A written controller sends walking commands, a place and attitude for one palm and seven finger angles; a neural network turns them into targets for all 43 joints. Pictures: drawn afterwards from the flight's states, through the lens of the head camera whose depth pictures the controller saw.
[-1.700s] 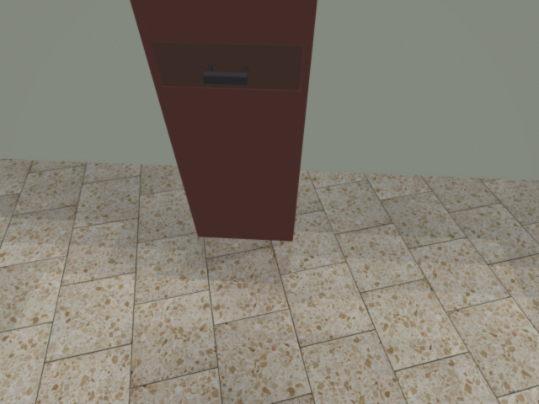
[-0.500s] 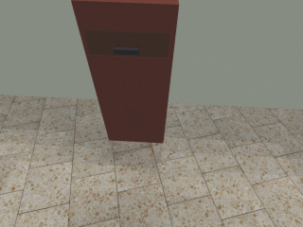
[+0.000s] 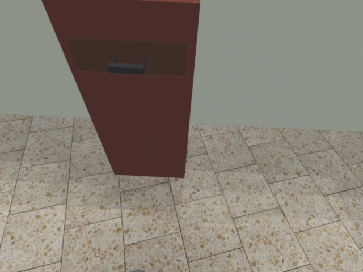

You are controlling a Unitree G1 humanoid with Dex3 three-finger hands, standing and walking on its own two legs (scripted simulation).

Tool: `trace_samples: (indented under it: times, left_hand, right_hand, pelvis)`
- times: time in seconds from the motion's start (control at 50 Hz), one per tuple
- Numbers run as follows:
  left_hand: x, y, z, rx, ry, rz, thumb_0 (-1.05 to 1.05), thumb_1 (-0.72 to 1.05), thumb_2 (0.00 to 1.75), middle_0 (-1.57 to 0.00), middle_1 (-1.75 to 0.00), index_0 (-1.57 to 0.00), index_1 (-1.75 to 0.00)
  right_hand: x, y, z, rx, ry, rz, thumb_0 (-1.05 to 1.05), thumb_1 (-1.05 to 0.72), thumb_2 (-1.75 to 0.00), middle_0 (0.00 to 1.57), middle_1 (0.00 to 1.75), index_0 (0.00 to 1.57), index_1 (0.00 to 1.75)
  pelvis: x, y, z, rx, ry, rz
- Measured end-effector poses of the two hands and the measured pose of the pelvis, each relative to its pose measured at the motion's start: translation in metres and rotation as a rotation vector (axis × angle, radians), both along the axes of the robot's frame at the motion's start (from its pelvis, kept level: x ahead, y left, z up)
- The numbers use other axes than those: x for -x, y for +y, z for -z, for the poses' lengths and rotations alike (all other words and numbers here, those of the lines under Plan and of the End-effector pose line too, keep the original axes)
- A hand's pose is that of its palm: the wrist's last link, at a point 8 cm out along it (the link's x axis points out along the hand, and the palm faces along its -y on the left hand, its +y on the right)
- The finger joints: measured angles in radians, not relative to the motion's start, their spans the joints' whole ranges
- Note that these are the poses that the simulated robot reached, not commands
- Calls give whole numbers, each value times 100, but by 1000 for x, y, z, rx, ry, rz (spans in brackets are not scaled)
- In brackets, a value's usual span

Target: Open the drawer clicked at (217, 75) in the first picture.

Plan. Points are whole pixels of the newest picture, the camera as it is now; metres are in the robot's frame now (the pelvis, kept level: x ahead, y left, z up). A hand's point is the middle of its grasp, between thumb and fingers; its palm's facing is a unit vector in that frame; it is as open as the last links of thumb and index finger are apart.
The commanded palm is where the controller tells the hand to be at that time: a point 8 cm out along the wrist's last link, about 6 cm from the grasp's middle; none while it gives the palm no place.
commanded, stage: take the last steps up to it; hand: left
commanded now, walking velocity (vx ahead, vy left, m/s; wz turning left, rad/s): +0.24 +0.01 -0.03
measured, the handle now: (127, 64) +0.70 +0.20 +0.06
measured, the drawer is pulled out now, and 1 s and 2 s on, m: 0.00 0.00 0.00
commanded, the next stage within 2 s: come to a stop and stand still in 0.18 s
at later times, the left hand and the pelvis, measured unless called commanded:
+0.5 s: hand (124, 256) +0.19 +0.15 -0.18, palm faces +0.06 -0.98 -0.21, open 7.3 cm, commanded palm none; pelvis +0.17 -0.03 +0.00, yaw +0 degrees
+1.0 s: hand (128, 247) +0.21 +0.14 -0.15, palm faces +0.06 -0.96 -0.27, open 7.4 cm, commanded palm none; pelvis +0.18 -0.05 +0.01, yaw +1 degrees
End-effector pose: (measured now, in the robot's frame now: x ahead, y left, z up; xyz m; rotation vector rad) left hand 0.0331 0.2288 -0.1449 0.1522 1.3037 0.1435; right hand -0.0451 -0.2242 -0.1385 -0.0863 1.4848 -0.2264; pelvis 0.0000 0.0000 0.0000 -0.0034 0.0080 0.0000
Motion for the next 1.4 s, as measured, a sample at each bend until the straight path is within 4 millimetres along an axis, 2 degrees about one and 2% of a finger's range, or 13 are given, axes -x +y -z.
trace_samples:
  times: [0.06,0.12,0.22,0.3,0.4,0.52,0.68,0.78,0.88,1.0,1.1,1.28,1.4]
  left_hand:
    - [-6,0,11,33,52,-8,1,94,90,-20,-30,-20,-30]
    - [-23,-1,15,38,95,12,1,93,90,-20,-30,-20,-30]
    - [-87,-7,-4,7,13,8,2,94,90,-20,-30,-20,-30]
    - [-131,-10,-4,-40,-105,-11,1,94,90,-20,-30,-20,-30]
    - [-143,-21,-9,-47,-40,-45,0,92,90,-20,-30,-20,-30]
    - [-150,-28,3,-19,80,-55,0,92,90,-20,-30,-20,-30]
    - [-184,-32,-14,-92,17,-61,0,91,90,-20,-30,-20,-30]
    - [-188,-37,-28,-125,6,-60,0,91,90,-20,-30,-20,-30]
    - [-182,-43,-33,-111,22,-52,0,91,90,-20,-30,-20,-30]
    - [-166,-41,-24,-77,43,-50,0,91,90,-20,-30,-20,-30]
    - [-162,-21,-11,-76,-13,-39,0,90,90,-20,-30,-20,-30]
    - [-158,12,-12,-60,-118,7,0,91,90,-20,-30,-20,-30]
    - [-134,24,-14,-52,-93,35,0,91,90,-20,-30,-20,-30]
  right_hand:
    - [-62,-6,2,40,-141,-35,0,-91,-90,20,30,20,30]
    - [-101,-6,3,53,-213,-41,0,-91,-90,20,30,19,30]
    - [-123,-6,3,1,-153,-67,0,-91,-90,20,30,20,30]
    - [-137,-17,24,-51,-55,-77,0,-90,-90,20,30,20,30]
    - [-187,-29,18,-31,-36,-92,0,-91,-90,20,30,20,30]
    - [-249,-31,9,14,-139,-92,0,-91,-90,20,30,20,30]
    - [-283,-54,18,-12,-143,-109,0,-91,-90,20,30,20,30]
    - [-298,-73,16,-5,-139,-111,0,-91,-90,20,30,20,30]
    - [-310,-76,4,-3,-173,-120,0,-91,-90,20,30,20,30]
    - [-314,-64,-5,8,-213,-140,0,-91,-90,20,30,20,30]
    - [-315,-46,-6,39,-358,-138,0,-91,-90,20,30,20,30]
    - [-269,3,-7,2,-381,-147,0,-91,-90,20,30,20,30]
    - [-224,5,-7,21,-325,-123,-1,-93,-90,20,30,20,30]
  pelvis:
    - [-25,6,7,13,2,20]
    - [-46,3,10,-10,-4,38]
    - [-80,-12,0,-5,-1,14]
    - [-111,-28,14,-27,-9,-17]
    - [-142,-28,4,-9,-13,-30]
    - [-170,-27,4,-17,-10,0]
    - [-183,-51,3,-40,-3,-26]
    - [-182,-57,-5,-49,-3,-27]
    - [-180,-58,-12,-60,-1,-15]
    - [-177,-49,-12,-46,-6,-9]
    - [-175,-27,3,-10,-22,-8]
    - [-147,1,4,4,-69,11]
    - [-128,13,1,2,-55,16]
